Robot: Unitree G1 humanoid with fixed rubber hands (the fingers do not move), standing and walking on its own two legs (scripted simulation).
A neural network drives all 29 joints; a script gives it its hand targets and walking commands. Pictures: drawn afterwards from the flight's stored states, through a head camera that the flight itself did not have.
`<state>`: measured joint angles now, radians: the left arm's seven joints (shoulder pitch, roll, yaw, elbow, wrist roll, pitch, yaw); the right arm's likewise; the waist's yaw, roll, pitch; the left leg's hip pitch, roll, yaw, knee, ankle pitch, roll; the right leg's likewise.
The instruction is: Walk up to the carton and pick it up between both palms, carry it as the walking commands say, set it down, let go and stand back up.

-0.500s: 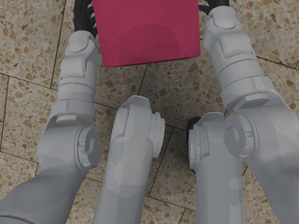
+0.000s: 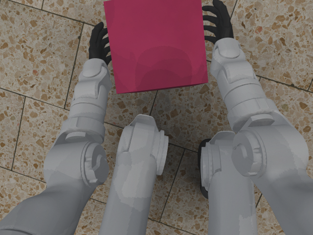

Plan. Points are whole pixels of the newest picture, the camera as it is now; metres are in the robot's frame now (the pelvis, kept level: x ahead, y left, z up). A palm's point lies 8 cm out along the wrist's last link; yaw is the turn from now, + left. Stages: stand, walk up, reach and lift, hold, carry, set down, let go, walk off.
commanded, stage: set down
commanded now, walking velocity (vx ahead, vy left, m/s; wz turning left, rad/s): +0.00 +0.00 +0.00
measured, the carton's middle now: (160, 54) +0.47 +0.10 -0.26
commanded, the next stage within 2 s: none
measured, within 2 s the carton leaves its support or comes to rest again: neither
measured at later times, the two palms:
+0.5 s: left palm (98, 59) +0.43 +0.24 -0.19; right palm (222, 39) +0.51 -0.03 -0.18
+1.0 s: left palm (94, 60) +0.43 +0.25 -0.20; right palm (232, 41) +0.51 -0.06 -0.20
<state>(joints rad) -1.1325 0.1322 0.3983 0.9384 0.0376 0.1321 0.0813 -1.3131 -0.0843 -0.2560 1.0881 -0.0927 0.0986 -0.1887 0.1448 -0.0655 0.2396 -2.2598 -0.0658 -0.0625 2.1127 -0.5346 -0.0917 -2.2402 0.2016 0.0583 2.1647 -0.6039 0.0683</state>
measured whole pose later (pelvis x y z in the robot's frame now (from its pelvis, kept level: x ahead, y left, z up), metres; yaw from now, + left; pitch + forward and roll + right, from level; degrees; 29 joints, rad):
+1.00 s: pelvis -0.01 +0.00 +0.00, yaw +0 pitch +38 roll +0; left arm -1.21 0.24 0.29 1.12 -0.09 -0.05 0.08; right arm -1.33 -0.24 -0.01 1.09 0.10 0.03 -0.15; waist 0.14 -0.03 0.33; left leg -2.26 -0.03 -0.05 2.12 -0.51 -0.05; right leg -2.23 0.16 0.03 2.16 -0.59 0.06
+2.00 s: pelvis -0.01 +0.00 +0.13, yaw +2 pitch +26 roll -3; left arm -1.07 0.28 0.23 0.51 -0.17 0.27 0.10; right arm -1.12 -0.29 -0.10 0.54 0.15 0.30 -0.15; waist 0.14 -0.01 0.52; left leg -1.75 -0.05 -0.08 1.76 -0.47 -0.04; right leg -1.67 0.10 0.01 1.79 -0.58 0.03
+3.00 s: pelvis +0.09 +0.02 +0.33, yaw +3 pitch +34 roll -1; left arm -0.34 0.17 0.20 0.50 0.03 0.11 -0.11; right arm -0.40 -0.05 -0.14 0.48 -0.11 0.15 -0.15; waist 0.09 0.02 -0.03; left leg -1.16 -0.04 -0.06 0.87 -0.28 -0.02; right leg -1.10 0.06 0.10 0.89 -0.38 0.02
